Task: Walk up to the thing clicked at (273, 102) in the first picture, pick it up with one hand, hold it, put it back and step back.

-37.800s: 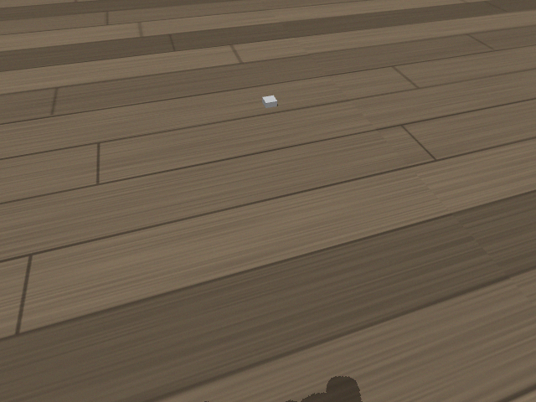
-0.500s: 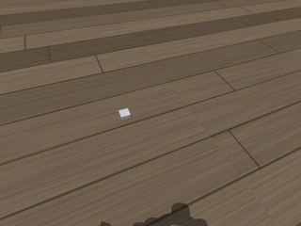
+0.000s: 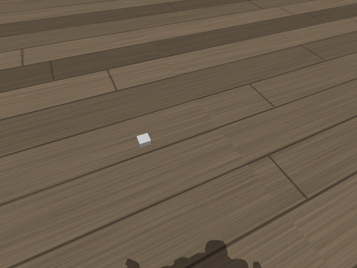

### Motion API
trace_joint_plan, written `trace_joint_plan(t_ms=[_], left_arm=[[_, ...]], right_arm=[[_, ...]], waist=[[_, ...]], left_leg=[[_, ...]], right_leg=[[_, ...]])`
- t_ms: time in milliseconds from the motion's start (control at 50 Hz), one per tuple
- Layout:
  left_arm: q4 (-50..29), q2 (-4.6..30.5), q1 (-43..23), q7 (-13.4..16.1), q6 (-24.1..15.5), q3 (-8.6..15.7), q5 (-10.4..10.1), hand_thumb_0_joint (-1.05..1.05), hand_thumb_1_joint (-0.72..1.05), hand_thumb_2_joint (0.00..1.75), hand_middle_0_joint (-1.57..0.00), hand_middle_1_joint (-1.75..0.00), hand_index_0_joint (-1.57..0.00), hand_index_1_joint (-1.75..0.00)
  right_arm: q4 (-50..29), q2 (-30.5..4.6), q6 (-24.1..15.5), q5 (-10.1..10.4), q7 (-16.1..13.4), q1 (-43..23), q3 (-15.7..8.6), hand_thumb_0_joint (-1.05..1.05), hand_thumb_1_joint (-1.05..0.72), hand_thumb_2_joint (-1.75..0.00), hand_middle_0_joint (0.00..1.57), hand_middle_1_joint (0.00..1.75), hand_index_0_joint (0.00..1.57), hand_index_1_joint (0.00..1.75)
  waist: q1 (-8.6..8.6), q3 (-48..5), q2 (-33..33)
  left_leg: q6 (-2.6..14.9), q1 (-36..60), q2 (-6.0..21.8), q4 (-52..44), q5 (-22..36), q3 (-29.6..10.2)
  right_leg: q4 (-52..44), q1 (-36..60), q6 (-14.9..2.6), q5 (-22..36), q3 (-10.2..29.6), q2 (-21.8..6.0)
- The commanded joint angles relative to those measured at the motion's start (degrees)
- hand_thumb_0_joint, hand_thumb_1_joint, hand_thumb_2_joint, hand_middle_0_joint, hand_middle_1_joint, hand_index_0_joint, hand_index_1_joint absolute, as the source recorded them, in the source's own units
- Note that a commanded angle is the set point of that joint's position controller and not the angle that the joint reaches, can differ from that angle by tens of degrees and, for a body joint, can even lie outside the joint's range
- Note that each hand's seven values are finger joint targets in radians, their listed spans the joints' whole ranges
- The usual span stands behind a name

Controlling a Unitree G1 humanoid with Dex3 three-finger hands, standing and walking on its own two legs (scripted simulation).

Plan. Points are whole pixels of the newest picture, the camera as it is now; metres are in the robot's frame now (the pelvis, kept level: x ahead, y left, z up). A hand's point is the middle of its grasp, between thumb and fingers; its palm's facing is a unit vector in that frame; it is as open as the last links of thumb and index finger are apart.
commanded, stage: step back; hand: left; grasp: from above
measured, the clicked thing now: (143, 140) +1.02 +0.24 -0.75
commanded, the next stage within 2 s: stand in 0.24 s
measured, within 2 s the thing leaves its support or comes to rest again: neither
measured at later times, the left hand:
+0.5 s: hand out of the picture +0.10 +0.24 -0.14, palm faces -0.02 -0.94 -0.33, open 7.4 cm
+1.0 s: hand out of the picture +0.04 +0.25 -0.14, palm faces -0.01 -0.94 -0.35, open 7.4 cm
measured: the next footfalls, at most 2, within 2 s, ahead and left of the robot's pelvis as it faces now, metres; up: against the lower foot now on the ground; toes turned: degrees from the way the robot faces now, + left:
none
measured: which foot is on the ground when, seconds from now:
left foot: down 0.00-1.00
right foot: down 0.00-1.00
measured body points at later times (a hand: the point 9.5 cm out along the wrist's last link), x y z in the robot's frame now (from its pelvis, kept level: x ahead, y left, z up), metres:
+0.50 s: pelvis +0.00 +0.00 +0.01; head +0.02 +0.00 +0.46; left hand +0.10 +0.29 -0.12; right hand +0.10 -0.30 -0.12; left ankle -0.02 +0.12 -0.73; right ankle -0.01 -0.13 -0.73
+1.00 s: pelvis -0.02 -0.01 +0.02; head -0.01 -0.01 +0.46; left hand +0.04 +0.30 -0.12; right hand +0.05 -0.31 -0.12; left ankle -0.02 +0.12 -0.73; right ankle -0.01 -0.13 -0.73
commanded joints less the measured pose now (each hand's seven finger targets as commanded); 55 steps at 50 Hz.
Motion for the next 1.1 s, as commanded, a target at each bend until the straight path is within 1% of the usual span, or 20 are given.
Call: trace_joint_plan(t_ms=[0, 40, 60, 100, 200, 220, 240, 280, 300, 320, 400, 520, 580, 720, 800, 860, 920, 960, 1000, 1080], left_arm=[[-3.93, 13.21, -2.79, 1.52, -1.32, 2.67, -0.37, 0.0, 0.9, 0.9, -0.2, -0.3, -0.2, -0.3], [-4.41, 12.09, -4.07, 1.61, -1.12, 2.42, -0.4, 0.0, 0.9, 0.9, -0.2, -0.3, -0.2, -0.3], [-3.98, 11.95, -3.71, 1.69, -0.96, 2.36, -0.46, 0.0, 0.9, 0.9, -0.2, -0.3, -0.2, -0.3], [-3.73, 11.74, -4.24, 1.73, -0.84, 2.3, -0.47, 0.0, 0.9, 0.9, -0.2, -0.3, -0.2, -0.3], [-3.45, 13.3, -5.07, 1.79, -0.62, 2.48, -0.13, 0.0, 0.9, 0.9, -0.2, -0.3, -0.2, -0.3], [-2.51, 10.72, -7.03, 1.6, -0.24, 1.18, -0.94, 0.0, 0.9, 0.9, -0.2, -0.3, -0.2, -0.3], [-2.67, 10.38, -7.27, 1.61, -0.08, 1.23, -1.02, 0.0, 0.9, 0.9, -0.2, -0.3, -0.2, -0.3], [-1.77, 10.17, -6.33, 1.77, 0.1, 0.87, -1.16, 0.0, 0.9, 0.9, -0.2, -0.3, -0.2, -0.3], [-1.41, 10.36, -6.4, 1.83, 0.18, 0.88, -1.07, 0.0, 0.9, 0.9, -0.2, -0.3, -0.2, -0.3], [-0.98, 10.44, -6.13, 1.77, 0.18, 0.73, -1.11, 0.0, 0.9, 0.9, -0.2, -0.3, -0.2, -0.3], [-0.11, 10.67, -8.0, 1.5, 0.08, 0.5, -0.94, 0.0, 0.9, 0.9, -0.2, -0.3, -0.2, -0.3], [1.62, 10.58, -8.17, 1.19, -0.12, 0.21, -0.72, 0.0, 0.9, 0.9, -0.2, -0.3, -0.2, -0.3], [2.08, 10.7, -8.08, 1.1, -0.21, 0.21, -0.44, 0.0, 0.9, 0.9, -0.2, -0.3, -0.2, -0.3], [2.8, 10.32, -6.66, 0.87, -0.42, 0.08, -0.35, 0.0, 0.9, 0.9, -0.2, -0.3, -0.2, -0.3], [2.61, 10.94, -6.42, 0.96, -0.58, 0.12, -0.49, 0.0, 0.9, 0.9, -0.2, -0.3, -0.2, -0.3], [2.86, 10.43, -5.38, 0.87, -0.46, -0.1, -0.58, 0.0, 0.9, 0.9, -0.2, -0.3, -0.2, -0.3], [2.86, 11.02, -5.14, 0.92, -0.25, -0.13, -0.54, 0.0, 0.9, 0.9, -0.2, -0.3, -0.2, -0.3], [2.85, 10.84, -4.63, 0.86, -0.14, -0.24, -0.46, 0.0, 0.9, 0.9, -0.2, -0.3, -0.2, -0.3], [2.77, 10.86, -4.29, 0.86, -0.23, -0.31, -0.46, 0.0, 0.9, 0.9, -0.2, -0.3, -0.2, -0.3], [2.51, 11.1, -4.3, 0.93, -0.47, -0.37, -0.61, 0.0, 0.9, 0.9, -0.2, -0.3, -0.2, -0.3]], right_arm=[[-3.4, -12.24, -1.41, 0.61, -1.46, -1.82, -2.92, 0.0, -0.9, -0.9, 0.2, 0.3, 0.2, 0.3], [-2.8, -12.78, -1.5, 0.63, -1.5, -1.41, -3.15, 0.0, -0.9, -0.9, 0.2, 0.3, 0.2, 0.3], [-2.89, -12.95, -1.47, 0.78, -1.52, -2.51, -3.23, 0.0, -0.9, -0.9, 0.2, 0.3, 0.2, 0.3], [-2.74, -12.58, -1.35, 1.0, -1.66, -2.42, -3.02, 0.0, -0.9, -0.9, 0.2, 0.3, 0.2, 0.3], [-2.85, -12.42, -0.66, 0.58, -1.53, -4.67, -3.01, 0.0, -0.9, -0.9, 0.2, 0.3, 0.2, 0.3], [-2.48, -12.17, -0.73, 1.41, -1.47, -5.04, -1.79, 0.0, -0.9, -0.9, 0.2, 0.3, 0.2, 0.3], [-2.25, -13.0, -0.99, 1.39, -1.5, -5.11, -1.94, 0.0, -0.9, -0.9, 0.2, 0.3, 0.2, 0.3], [-1.29, -13.57, -1.28, 1.28, -1.66, -5.43, -1.82, 0.0, -0.9, -0.9, 0.2, 0.3, 0.2, 0.3], [-0.87, -13.57, -1.34, 1.31, -1.8, -4.71, -1.68, 0.0, -0.9, -0.9, 0.2, 0.3, 0.2, 0.3], [-0.66, -13.3, -1.34, 1.53, -1.72, -5.43, -1.43, 0.0, -0.9, -0.9, 0.2, 0.3, 0.2, 0.3], [-0.05, -12.02, -0.78, 1.63, -1.56, -7.0, -0.83, 0.0, -0.9, -0.9, 0.2, 0.3, 0.2, 0.3], [1.42, -11.95, -0.91, 1.44, -1.2, -7.65, -0.5, 0.0, -0.9, -0.9, 0.2, 0.3, 0.2, 0.3], [2.18, -12.14, -0.77, 1.17, -1.01, -7.41, -0.49, 0.0, -0.9, -0.9, 0.2, 0.3, 0.2, 0.3], [2.87, -12.43, -1.13, 0.93, -0.75, -6.44, -0.55, 0.0, -0.9, -0.9, 0.2, 0.3, 0.2, 0.3], [3.08, -12.33, -1.17, 0.94, -0.78, -5.41, -0.56, 0.0, -0.9, -0.9, 0.2, 0.3, 0.2, 0.3], [3.51, -12.67, -1.17, 0.96, -0.79, -4.78, -0.37, 0.0, -0.9, -0.9, 0.2, 0.3, 0.2, 0.3], [3.39, -12.39, -0.91, 0.95, -0.79, -4.4, -0.35, 0.0, -0.9, -0.9, 0.2, 0.3, 0.2, 0.3], [3.55, -12.8, -0.85, 0.97, -0.79, -3.97, -0.39, 0.0, -0.9, -0.9, 0.2, 0.3, 0.2, 0.3], [3.49, -12.59, -0.87, 1.02, -0.73, -3.69, -0.21, 0.0, -0.9, -0.9, 0.2, 0.3, 0.2, 0.3], [3.44, -12.63, -0.97, 1.03, -0.82, -3.32, -0.02, 0.0, -0.9, -0.9, 0.2, 0.3, 0.2, 0.3]], waist=[[-0.49, -8.45, -0.53], [-0.76, -9.29, 0.05], [-0.29, -8.8, 0.2], [-0.23, -9.09, -0.3], [-0.11, -6.86, -1.82], [-1.12, -5.54, -0.14], [-0.86, -6.43, 0.06], [-0.46, -8.83, 0.93], [-0.84, -9.8, 1.59], [-0.42, -9.84, 1.64], [-0.94, -7.79, 0.22], [-0.74, -6.83, 0.71], [-0.78, -4.24, 0.92], [-0.57, -4.43, 0.93], [-0.92, -6.26, -0.01], [-0.7, -5.49, 0.99], [-0.63, -4.41, -0.23], [-0.74, -4.0, 0.19], [-0.7, -4.11, 0.31], [-0.93, -5.34, 0.11]], left_leg=[[2.19, 0.11, 3.84, -1.82, 18.31, -3.13], [3.1, 2.86, 4.87, -2.88, 24.17, -3.93], [3.62, 4.11, 5.12, -2.49, 25.79, -4.2], [3.97, 4.42, 5.61, -1.8, 29.11, -4.08], [3.28, -0.21, 3.88, -0.98, 16.96, -2.65], [3.05, 2.67, 5.43, -7.03, 22.25, -6.36], [3.22, 3.42, 6.83, -7.8, 27.75, -6.79], [2.65, 7.96, 6.7, -7.2, 34.78, -5.8], [2.49, 9.31, 7.03, -7.05, 38.88, -5.65], [2.32, 9.44, 6.66, -7.77, 36.1, -5.43], [1.54, 8.61, 5.8, -11.95, 24.79, -4.71], [1.13, 8.32, 6.19, -15.27, 18.03, -5.09], [1.05, 5.85, 5.86, -17.24, 8.81, -5.47], [1.22, 5.18, 6.11, -17.78, 7.63, -5.99], [1.18, 7.11, 6.28, -16.78, 11.93, -5.92], [1.18, 5.58, 6.31, -17.3, 10.77, -6.07], [1.15, 4.78, 6.0, -17.55, 8.07, -6.2], [1.21, 4.45, 5.9, -17.4, 6.9, -6.24], [1.21, 4.48, 6.06, -17.42, 7.54, -6.38], [1.15, 5.32, 6.1, -16.45, 12.33, -5.94]], right_leg=[[-2.11, 6.15, -6.02, 23.35, 8.58, -8.53], [0.04, 4.94, -4.94, 24.98, 5.66, -6.77], [0.68, 3.44, -4.42, 25.03, 4.48, -5.77], [1.52, 3.83, -4.04, 25.79, 4.2, -5.42], [-1.31, 4.49, -5.5, 19.28, 7.7, -7.14], [-3.63, 2.15, -3.69, 23.82, 7.05, -7.22], [-3.09, 4.83, -2.49, 26.01, 5.13, -6.04], [-3.97, 6.1, -2.24, 29.4, 4.61, -6.07], [-3.8, 7.03, -2.23, 31.02, 4.19, -5.95], [-5.43, 7.55, -2.03, 30.32, 4.46, -6.26], [-10.32, 7.61, -1.71, 24.61, 5.03, -6.69], [-13.75, 7.07, -1.51, 17.53, 5.19, -6.93], [-15.77, 5.18, -1.13, 9.45, 5.3, -6.58], [-16.36, 4.29, -1.33, 8.47, 5.7, -6.81], [-15.85, 4.26, -1.53, 11.95, 5.75, -7.25], [-15.76, 4.94, -1.41, 11.28, 5.52, -7.06], [-16.26, 3.32, -1.5, 6.76, 5.47, -6.8], [-16.35, 2.78, -1.57, 6.23, 5.48, -6.72], [-16.02, 2.82, -1.57, 7.11, 5.44, -6.81], [-15.32, 4.22, -1.56, 12.65, 5.71, -7.33]])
